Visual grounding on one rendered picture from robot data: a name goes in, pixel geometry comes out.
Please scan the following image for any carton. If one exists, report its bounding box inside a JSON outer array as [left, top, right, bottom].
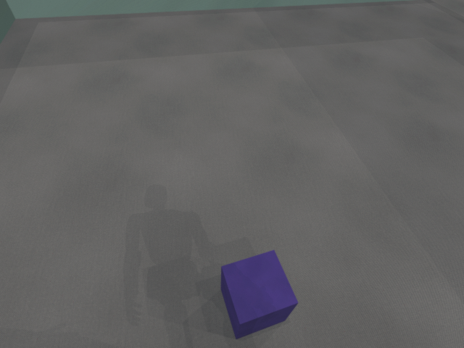
[[221, 250, 298, 339]]

